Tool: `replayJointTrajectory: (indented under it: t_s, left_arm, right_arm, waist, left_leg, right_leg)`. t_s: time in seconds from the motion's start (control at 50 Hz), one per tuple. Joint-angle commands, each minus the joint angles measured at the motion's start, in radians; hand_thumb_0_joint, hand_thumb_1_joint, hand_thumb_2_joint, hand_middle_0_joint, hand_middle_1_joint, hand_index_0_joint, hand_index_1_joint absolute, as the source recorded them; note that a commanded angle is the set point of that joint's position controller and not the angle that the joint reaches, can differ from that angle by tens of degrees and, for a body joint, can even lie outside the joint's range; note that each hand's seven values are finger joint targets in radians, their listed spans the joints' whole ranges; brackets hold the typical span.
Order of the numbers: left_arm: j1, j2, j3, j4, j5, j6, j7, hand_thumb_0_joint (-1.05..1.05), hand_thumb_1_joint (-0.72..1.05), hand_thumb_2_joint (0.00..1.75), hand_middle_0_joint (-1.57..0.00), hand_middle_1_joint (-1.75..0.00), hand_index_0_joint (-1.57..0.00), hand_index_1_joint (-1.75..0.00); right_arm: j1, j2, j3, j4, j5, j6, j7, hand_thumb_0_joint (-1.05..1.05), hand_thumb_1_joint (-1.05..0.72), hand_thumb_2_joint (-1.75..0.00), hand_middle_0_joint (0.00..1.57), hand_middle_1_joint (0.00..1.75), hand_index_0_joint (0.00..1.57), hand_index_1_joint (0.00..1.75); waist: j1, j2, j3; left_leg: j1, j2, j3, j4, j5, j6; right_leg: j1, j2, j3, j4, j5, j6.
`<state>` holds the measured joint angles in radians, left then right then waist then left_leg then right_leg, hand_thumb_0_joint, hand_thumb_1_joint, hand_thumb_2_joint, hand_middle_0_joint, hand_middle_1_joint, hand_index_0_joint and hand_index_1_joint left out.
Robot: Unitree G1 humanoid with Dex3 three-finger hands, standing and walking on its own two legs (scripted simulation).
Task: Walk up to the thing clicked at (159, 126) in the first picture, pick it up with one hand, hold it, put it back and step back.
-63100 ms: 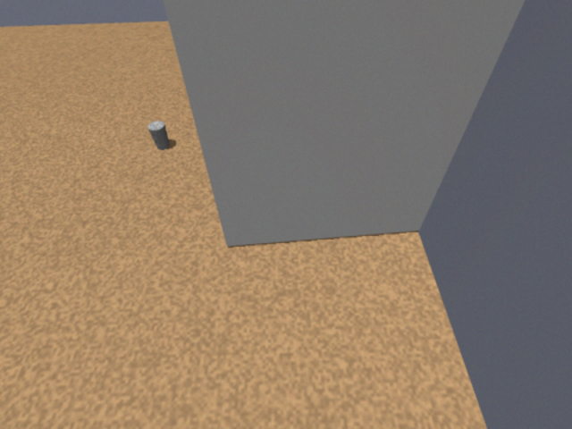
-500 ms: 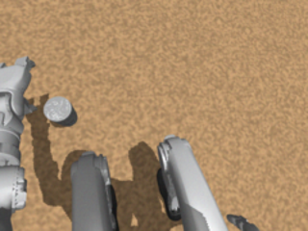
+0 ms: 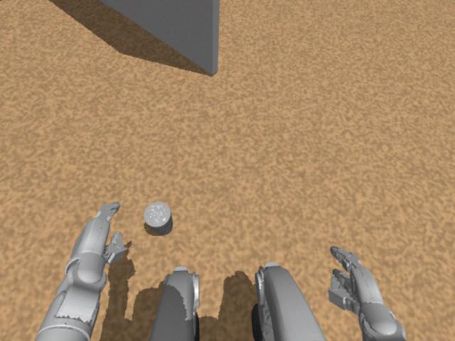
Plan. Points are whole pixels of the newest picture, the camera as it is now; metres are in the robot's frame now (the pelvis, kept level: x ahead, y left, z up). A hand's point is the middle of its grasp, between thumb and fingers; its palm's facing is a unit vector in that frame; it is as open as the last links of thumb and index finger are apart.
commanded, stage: home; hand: left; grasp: from above
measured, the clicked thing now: (160, 220) +0.49 +0.21 -0.52
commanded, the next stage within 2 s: none
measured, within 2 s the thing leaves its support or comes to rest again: neither
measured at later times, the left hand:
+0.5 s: hand (87, 279) +0.22 +0.19 +0.08, palm faces +0.10 -0.97 -0.20, open 7.4 cm
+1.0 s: hand (89, 287) +0.21 +0.18 +0.08, palm faces +0.09 -0.98 -0.19, open 7.4 cm
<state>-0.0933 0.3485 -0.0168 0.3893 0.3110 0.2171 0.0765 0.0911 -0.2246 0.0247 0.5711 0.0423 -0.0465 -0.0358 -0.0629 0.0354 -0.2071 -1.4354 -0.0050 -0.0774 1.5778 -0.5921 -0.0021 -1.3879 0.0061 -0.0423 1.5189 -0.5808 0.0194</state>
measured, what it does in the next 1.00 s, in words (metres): rises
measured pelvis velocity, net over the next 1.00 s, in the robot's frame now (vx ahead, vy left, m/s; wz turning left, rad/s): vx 0.06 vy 0.00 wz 0.04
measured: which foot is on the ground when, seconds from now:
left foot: down 0.00-1.00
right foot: down 0.00-1.00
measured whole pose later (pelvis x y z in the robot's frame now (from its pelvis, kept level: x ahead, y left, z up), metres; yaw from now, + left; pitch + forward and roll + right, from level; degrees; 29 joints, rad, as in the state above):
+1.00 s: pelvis +0.06 +0.00 +0.13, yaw +2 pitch +10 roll -3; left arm 0.50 0.22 0.03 -0.12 -0.06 0.45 0.02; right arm 0.29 -0.23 0.04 0.53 0.01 -0.23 -0.17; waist -0.04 0.05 -0.16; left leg -0.69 0.01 -0.07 1.00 -0.48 0.00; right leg -0.64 0.01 -0.04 0.93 -0.46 0.01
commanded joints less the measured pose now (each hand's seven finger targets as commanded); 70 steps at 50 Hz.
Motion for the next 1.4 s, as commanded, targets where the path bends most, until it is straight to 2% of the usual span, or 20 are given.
replayJointTrajectory:
  t_s: [0.0, 0.04, 0.14, 0.24, 0.34, 0.5, 0.62, 0.78, 0.84, 0.88, 0.9, 1.0, 1.02, 1.06, 1.08, 1.12, 1.16, 1.22, 1.3, 1.38]
  left_arm:
    - [-0.055, 0.126, 0.077, -0.28, -0.103, -0.002, 0.037, 0.0, 0.9, 0.9, -0.2, -0.3, -0.2, -0.3]
    - [0.022, 0.105, 0.078, -0.328, -0.165, 0.017, 0.037, 0.0, 0.9, 0.9, -0.2, -0.3, -0.2, -0.3]
    - [0.187, 0.063, 0.096, -0.398, -0.255, 0.07, 0.034, 0.0, 0.9, 0.9, -0.2, -0.3, -0.2, -0.3]
    - [0.337, 0.005, 0.1, -0.509, -0.324, 0.129, 0.028, 0.0, 0.9, 0.9, -0.2, -0.3, -0.2, -0.3]
    - [0.486, -0.021, 0.114, -0.635, -0.373, 0.168, 0.01, 0.0, 0.9, 0.9, -0.2, -0.3, -0.2, -0.3]
    - [0.587, -0.033, 0.102, -0.706, -0.377, 0.182, -0.033, 0.0, 0.9, 0.9, -0.2, -0.3, -0.2, -0.3]
    - [0.559, -0.032, 0.099, -0.689, -0.369, 0.175, -0.053, 0.0, 0.9, 0.9, -0.2, -0.3, -0.2, -0.3]
    - [0.544, -0.003, 0.116, -0.726, -0.36, 0.169, -0.053, 0.0, 0.9, 0.9, -0.2, -0.3, -0.2, -0.3]
    - [0.588, -0.036, 0.095, -0.675, -0.359, 0.177, -0.053, 0.0, 0.9, 0.9, -0.2, -0.3, -0.2, -0.3]
    - [0.565, -0.009, 0.113, -0.707, -0.358, 0.176, -0.048, 0.0, 0.9, 0.9, -0.2, -0.3, -0.2, -0.3]
    - [0.592, -0.036, 0.093, -0.657, -0.357, 0.183, -0.051, 0.0, 0.9, 0.9, -0.2, -0.3, -0.2, -0.3]
    - [0.555, -0.001, 0.118, -0.724, -0.358, 0.173, -0.047, 0.0, 0.9, 0.9, -0.2, -0.3, -0.2, -0.3]
    - [0.599, -0.044, 0.087, -0.653, -0.357, 0.182, -0.049, 0.0, 0.9, 0.9, -0.2, -0.3, -0.2, -0.3]
    - [0.549, -0.006, 0.123, -0.734, -0.365, 0.17, -0.046, 0.0, 0.9, 0.9, -0.2, -0.3, -0.2, -0.3]
    - [0.574, -0.019, 0.113, -0.683, -0.361, 0.174, -0.048, 0.0, 0.9, 0.9, -0.2, -0.3, -0.2, -0.3]
    - [0.547, 0.004, 0.123, -0.737, -0.363, 0.166, -0.046, 0.0, 0.9, 0.9, -0.2, -0.3, -0.2, -0.3]
    - [0.595, -0.044, 0.093, -0.658, -0.365, 0.178, -0.051, 0.0, 0.9, 0.9, -0.2, -0.3, -0.2, -0.3]
    - [0.55, 0.007, 0.128, -0.728, -0.363, 0.17, -0.047, 0.0, 0.9, 0.9, -0.2, -0.3, -0.2, -0.3]
    - [0.598, -0.041, 0.091, -0.661, -0.364, 0.184, -0.053, 0.0, 0.9, 0.9, -0.2, -0.3, -0.2, -0.3]
    - [0.547, 0.007, 0.119, -0.726, -0.357, 0.175, -0.047, 0.0, 0.9, 0.9, -0.2, -0.3, -0.2, -0.3]
  right_arm:
    - [0.051, -0.146, -0.057, -0.117, -0.001, -0.072, -0.05, 0.0, -0.9, -0.9, 0.2, 0.3, 0.2, 0.3]
    - [0.058, -0.134, -0.049, -0.127, -0.004, -0.085, -0.061, 0.0, -0.9, -0.9, 0.2, 0.3, 0.2, 0.3]
    - [0.093, -0.114, -0.031, -0.145, -0.005, -0.106, -0.093, 0.0, -0.9, -0.9, 0.2, 0.3, 0.2, 0.3]
    - [0.128, -0.101, -0.016, -0.182, -0.006, -0.127, -0.125, 0.0, -0.9, -0.9, 0.2, 0.3, 0.2, 0.3]
    - [0.148, -0.101, -0.015, -0.212, -0.012, -0.158, -0.149, 0.0, -0.9, -0.9, 0.2, 0.3, 0.2, 0.3]
    - [0.153, -0.112, -0.033, -0.23, -0.022, -0.201, -0.159, 0.0, -0.9, -0.9, 0.2, 0.3, 0.2, 0.3]
    - [0.152, -0.119, -0.038, -0.213, -0.03, -0.228, -0.157, 0.0, -0.9, -0.9, 0.2, 0.3, 0.2, 0.3]
    - [0.139, -0.12, -0.04, -0.203, -0.033, -0.241, -0.154, 0.0, -0.9, -0.9, 0.2, 0.3, 0.2, 0.3]
    - [0.136, -0.117, -0.037, -0.205, -0.034, -0.245, -0.154, 0.0, -0.9, -0.9, 0.2, 0.3, 0.2, 0.3]
    - [0.139, -0.118, -0.039, -0.198, -0.034, -0.242, -0.156, 0.0, -0.9, -0.9, 0.2, 0.3, 0.2, 0.3]
    - [0.137, -0.12, -0.037, -0.201, -0.035, -0.244, -0.154, 0.0, -0.9, -0.9, 0.2, 0.3, 0.2, 0.3]
    - [0.14, -0.121, -0.04, -0.198, -0.033, -0.247, -0.158, 0.0, -0.9, -0.9, 0.2, 0.3, 0.2, 0.3]
    - [0.134, -0.116, -0.038, -0.201, -0.032, -0.248, -0.158, 0.0, -0.9, -0.9, 0.2, 0.3, 0.2, 0.3]
    - [0.133, -0.124, -0.041, -0.201, -0.031, -0.249, -0.158, 0.0, -0.9, -0.9, 0.2, 0.3, 0.2, 0.3]
    - [0.133, -0.122, -0.041, -0.201, -0.032, -0.25, -0.159, 0.0, -0.9, -0.9, 0.2, 0.3, 0.2, 0.3]
    - [0.141, -0.124, -0.043, -0.196, -0.033, -0.251, -0.159, 0.0, -0.9, -0.9, 0.2, 0.3, 0.2, 0.3]
    - [0.142, -0.119, -0.038, -0.199, -0.033, -0.254, -0.16, 0.0, -0.9, -0.9, 0.2, 0.3, 0.2, 0.3]
    - [0.136, -0.125, -0.043, -0.196, -0.033, -0.255, -0.16, 0.0, -0.9, -0.9, 0.2, 0.3, 0.2, 0.3]
    - [0.14, -0.118, -0.04, -0.195, -0.033, -0.259, -0.161, 0.0, -0.9, -0.9, 0.2, 0.3, 0.2, 0.3]
    - [0.139, -0.123, -0.044, -0.193, -0.033, -0.256, -0.163, 0.0, -0.9, -0.9, 0.2, 0.3, 0.2, 0.3]
  waist:
    - [-0.035, 0.062, -0.359]
    - [-0.028, 0.069, -0.331]
    - [-0.018, 0.039, -0.251]
    - [-0.005, 0.04, -0.16]
    - [0.01, 0.052, -0.115]
    - [0.006, 0.009, -0.039]
    - [0.003, -0.014, -0.024]
    - [0.023, 0.027, -0.037]
    - [0.019, 0.009, -0.031]
    - [0.024, 0.009, -0.046]
    - [0.012, 0.0, -0.026]
    - [0.025, 0.006, -0.034]
    - [0.019, 0.006, -0.01]
    - [0.032, 0.019, -0.031]
    - [0.025, 0.013, -0.028]
    - [0.029, 0.005, -0.041]
    - [0.015, -0.014, -0.018]
    - [0.025, -0.006, -0.023]
    - [0.017, -0.014, -0.014]
    - [0.024, 0.007, -0.02]
  left_leg:
    - [0.459, 0.006, 0.003, -0.353, 0.085, 0.026]
    - [0.506, 0.006, 0.005, -0.402, 0.116, 0.025]
    - [0.6, 0.005, 0.014, -0.505, 0.185, 0.027]
    - [0.7, 0.006, 0.012, -0.632, 0.181, 0.022]
    - [0.79, 0.007, 0.024, -0.692, 0.311, 0.015]
    - [0.833, 0.011, 0.008, -0.752, 0.323, 0.017]
    - [0.839, 0.004, 0.022, -0.736, 0.348, 0.021]
    - [0.862, 0.002, 0.023, -0.749, 0.345, 0.016]
    - [0.856, 0.0, 0.026, -0.739, 0.354, 0.018]
    - [0.855, -0.004, 0.033, -0.729, 0.356, 0.021]
    - [0.845, -0.003, 0.032, -0.735, 0.343, 0.021]
    - [0.846, -0.001, 0.03, -0.742, 0.316, 0.021]
    - [0.837, 0.001, 0.027, -0.747, 0.309, 0.019]
    - [0.847, 0.007, 0.019, -0.757, 0.293, 0.017]
    - [0.844, 0.006, 0.02, -0.752, 0.295, 0.018]
    - [0.845, 0.002, 0.027, -0.743, 0.303, 0.021]
    - [0.833, 0.0, 0.032, -0.737, 0.293, 0.023]
    - [0.829, 0.0, 0.032, -0.739, 0.275, 0.024]
    - [0.826, 0.003, 0.027, -0.744, 0.281, 0.022]
    - [0.827, 0.001, 0.031, -0.741, 0.272, 0.022]
  right_leg:
    - [0.336, 0.018, 0.013, -0.328, 0.131, -0.043]
    - [0.402, 0.019, 0.013, -0.378, 0.153, -0.041]
    - [0.558, 0.017, 0.014, -0.504, 0.21, -0.037]
    - [0.665, 0.019, 0.003, -0.622, 0.209, -0.033]
    - [0.745, 0.026, -0.017, -0.676, 0.307, -0.033]
    - [0.772, 0.031, -0.033, -0.724, 0.303, -0.031]
    - [0.779, 0.025, -0.03, -0.726, 0.322, -0.029]
    - [0.793, 0.024, -0.025, -0.728, 0.316, -0.029]
    - [0.801, 0.021, -0.023, -0.729, 0.329, -0.029]
    - [0.809, 0.018, -0.016, -0.736, 0.341, -0.025]
    - [0.799, 0.019, -0.018, -0.736, 0.327, -0.027]
    - [0.796, 0.02, -0.018, -0.737, 0.299, -0.026]
    - [0.783, 0.02, -0.019, -0.734, 0.291, -0.028]
    - [0.789, 0.023, -0.023, -0.732, 0.274, -0.028]
    - [0.789, 0.023, -0.024, -0.733, 0.276, -0.027]
    - [0.804, 0.02, -0.019, -0.736, 0.289, -0.026]
    - [0.788, 0.019, -0.015, -0.741, 0.284, -0.025]
    - [0.791, 0.019, -0.015, -0.748, 0.267, -0.023]
    - [0.787, 0.022, -0.018, -0.74, 0.268, -0.024]
    - [0.786, 0.019, -0.013, -0.742, 0.26, -0.025]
